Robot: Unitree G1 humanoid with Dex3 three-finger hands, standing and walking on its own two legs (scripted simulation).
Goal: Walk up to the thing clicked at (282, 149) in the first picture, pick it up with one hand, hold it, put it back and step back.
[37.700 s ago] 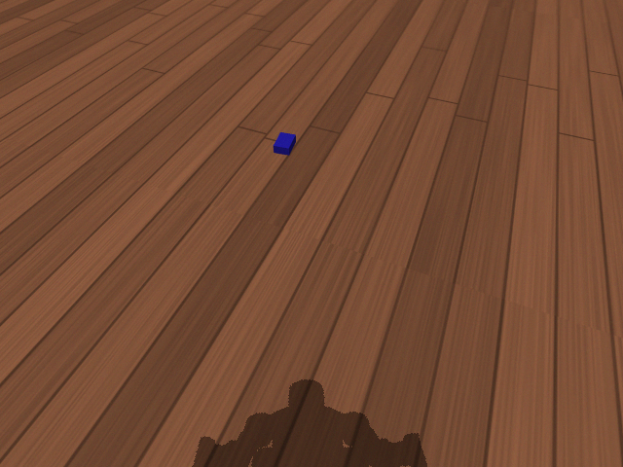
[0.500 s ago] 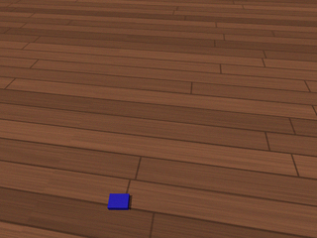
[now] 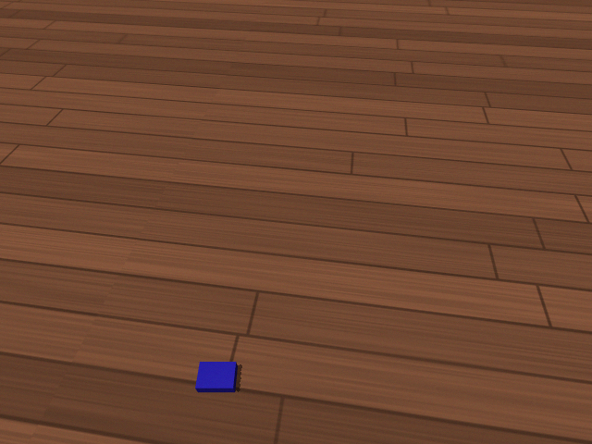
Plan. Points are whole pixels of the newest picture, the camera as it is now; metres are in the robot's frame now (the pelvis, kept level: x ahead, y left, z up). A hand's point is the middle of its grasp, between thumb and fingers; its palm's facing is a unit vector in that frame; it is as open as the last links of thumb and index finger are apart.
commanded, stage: stand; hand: left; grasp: from above
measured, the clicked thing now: (217, 376) +0.46 +0.27 -0.76
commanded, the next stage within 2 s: step back in 0.58 s
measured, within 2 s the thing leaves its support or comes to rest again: neither
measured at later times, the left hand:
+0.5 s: hand out of the picture +0.08 +0.25 -0.16, palm faces -0.01 -0.94 -0.34, open 7.4 cm
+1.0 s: hand out of the picture +0.08 +0.31 -0.18, palm faces -0.05 -0.93 -0.37, open 7.4 cm
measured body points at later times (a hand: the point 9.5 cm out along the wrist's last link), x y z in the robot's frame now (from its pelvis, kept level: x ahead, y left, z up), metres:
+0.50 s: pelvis +0.00 +0.00 +0.00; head +0.01 +0.00 +0.45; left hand +0.08 +0.30 -0.13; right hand +0.07 -0.29 -0.14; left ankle -0.01 +0.14 -0.75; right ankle +0.00 -0.13 -0.75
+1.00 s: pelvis -0.06 +0.05 -0.02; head +0.01 +0.08 +0.42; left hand +0.09 +0.36 -0.15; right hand +0.00 -0.27 -0.12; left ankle -0.05 +0.14 -0.75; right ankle -0.06 -0.11 -0.68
